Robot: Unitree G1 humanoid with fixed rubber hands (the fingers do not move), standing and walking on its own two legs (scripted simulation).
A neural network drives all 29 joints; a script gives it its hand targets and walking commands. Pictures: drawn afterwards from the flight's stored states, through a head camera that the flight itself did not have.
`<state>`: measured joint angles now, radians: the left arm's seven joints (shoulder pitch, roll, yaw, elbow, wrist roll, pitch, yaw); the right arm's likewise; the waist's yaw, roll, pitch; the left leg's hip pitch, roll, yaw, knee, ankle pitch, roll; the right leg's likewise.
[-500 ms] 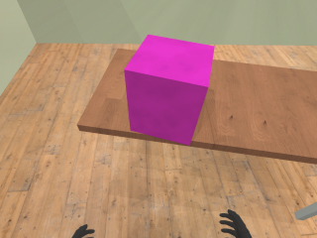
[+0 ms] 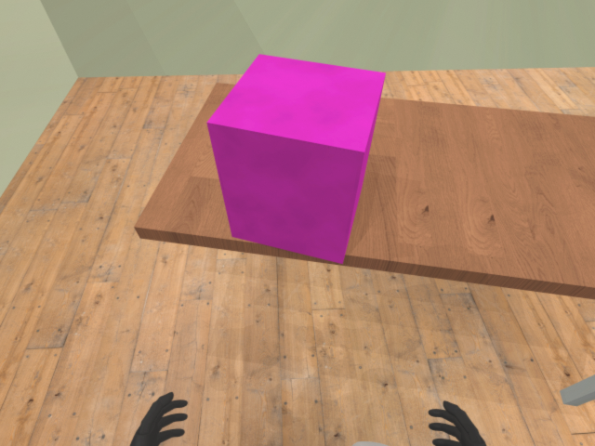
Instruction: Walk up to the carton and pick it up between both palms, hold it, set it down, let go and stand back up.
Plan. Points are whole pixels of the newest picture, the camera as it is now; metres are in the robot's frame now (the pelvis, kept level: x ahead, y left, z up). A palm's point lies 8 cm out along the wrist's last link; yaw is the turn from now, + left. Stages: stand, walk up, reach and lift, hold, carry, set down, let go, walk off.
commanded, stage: walk up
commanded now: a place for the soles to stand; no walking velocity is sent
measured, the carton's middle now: (302, 162) +0.53 -0.01 +0.07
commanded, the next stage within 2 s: none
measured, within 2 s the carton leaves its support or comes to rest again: neither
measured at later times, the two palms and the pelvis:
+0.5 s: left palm out of the picture +0.13 +0.23 -0.10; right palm (467, 444) +0.13 -0.22 -0.10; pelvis -0.01 +0.00 +0.00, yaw +2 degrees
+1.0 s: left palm out of the picture +0.14 +0.41 -0.11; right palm (342, 429) +0.16 -0.05 -0.09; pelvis +0.08 +0.17 +0.01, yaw -5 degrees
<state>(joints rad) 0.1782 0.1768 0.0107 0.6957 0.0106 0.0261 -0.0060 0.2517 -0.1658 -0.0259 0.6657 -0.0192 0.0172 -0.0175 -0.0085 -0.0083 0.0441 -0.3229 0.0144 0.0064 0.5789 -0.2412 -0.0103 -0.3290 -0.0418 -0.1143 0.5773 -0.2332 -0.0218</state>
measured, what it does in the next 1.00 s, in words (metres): steps to the left: left foot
